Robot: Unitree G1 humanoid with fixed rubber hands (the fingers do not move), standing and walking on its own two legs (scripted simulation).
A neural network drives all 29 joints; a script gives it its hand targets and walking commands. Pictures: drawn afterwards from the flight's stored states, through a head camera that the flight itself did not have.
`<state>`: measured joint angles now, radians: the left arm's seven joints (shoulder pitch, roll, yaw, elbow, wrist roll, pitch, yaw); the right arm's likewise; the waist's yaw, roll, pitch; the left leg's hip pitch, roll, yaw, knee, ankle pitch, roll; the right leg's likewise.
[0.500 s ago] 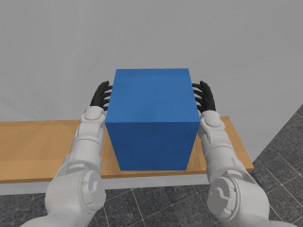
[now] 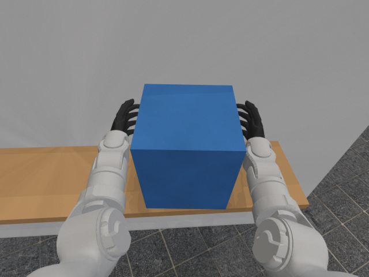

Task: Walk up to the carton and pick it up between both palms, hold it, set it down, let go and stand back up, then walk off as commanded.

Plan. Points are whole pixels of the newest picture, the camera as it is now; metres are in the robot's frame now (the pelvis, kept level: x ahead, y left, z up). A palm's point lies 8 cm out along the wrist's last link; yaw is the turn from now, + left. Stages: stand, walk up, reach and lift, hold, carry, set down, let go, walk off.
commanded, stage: set down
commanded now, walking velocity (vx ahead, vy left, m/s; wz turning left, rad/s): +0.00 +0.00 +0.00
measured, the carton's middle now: (187, 149) +0.42 -0.02 +0.05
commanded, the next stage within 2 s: none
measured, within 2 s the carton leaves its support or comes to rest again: neither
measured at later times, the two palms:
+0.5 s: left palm (122, 135) +0.44 +0.13 +0.10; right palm (253, 139) +0.39 -0.17 +0.11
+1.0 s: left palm (104, 122) +0.44 +0.17 +0.13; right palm (273, 134) +0.39 -0.22 +0.12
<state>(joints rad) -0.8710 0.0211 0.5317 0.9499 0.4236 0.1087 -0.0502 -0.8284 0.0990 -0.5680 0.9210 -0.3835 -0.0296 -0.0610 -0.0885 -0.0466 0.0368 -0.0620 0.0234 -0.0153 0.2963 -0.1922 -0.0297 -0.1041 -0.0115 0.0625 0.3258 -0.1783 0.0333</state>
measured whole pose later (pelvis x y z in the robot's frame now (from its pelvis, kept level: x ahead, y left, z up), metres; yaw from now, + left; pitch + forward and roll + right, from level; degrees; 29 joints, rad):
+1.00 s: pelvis -0.01 +0.01 +0.00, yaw +0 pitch +9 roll +0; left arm -0.99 0.28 0.07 1.20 -0.14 0.02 0.06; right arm -0.86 -0.20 -0.10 1.05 0.23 -0.01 -0.13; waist -0.09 0.00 -0.14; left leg -0.35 0.03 -0.01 0.37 -0.17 -0.03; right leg -0.36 -0.01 0.06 0.33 -0.12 0.03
